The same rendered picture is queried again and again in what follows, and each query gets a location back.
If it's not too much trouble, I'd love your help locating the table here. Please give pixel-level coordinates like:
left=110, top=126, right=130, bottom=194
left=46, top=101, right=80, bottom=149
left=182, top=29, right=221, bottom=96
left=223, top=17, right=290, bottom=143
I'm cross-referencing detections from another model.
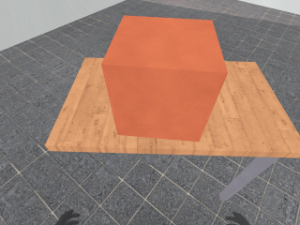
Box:
left=45, top=57, right=300, bottom=202

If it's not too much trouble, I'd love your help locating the robot left hand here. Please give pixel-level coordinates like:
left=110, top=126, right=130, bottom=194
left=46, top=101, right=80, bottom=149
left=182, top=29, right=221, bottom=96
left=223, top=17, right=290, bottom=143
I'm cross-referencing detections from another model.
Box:
left=55, top=209, right=80, bottom=225

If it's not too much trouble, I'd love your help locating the robot right hand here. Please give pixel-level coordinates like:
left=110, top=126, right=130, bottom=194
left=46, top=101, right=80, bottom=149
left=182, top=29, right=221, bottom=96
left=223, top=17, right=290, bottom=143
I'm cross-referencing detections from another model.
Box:
left=225, top=211, right=250, bottom=225

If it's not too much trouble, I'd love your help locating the carton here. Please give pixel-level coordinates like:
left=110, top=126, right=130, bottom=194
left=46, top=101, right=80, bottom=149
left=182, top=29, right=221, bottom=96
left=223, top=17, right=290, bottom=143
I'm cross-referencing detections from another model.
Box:
left=101, top=15, right=228, bottom=142

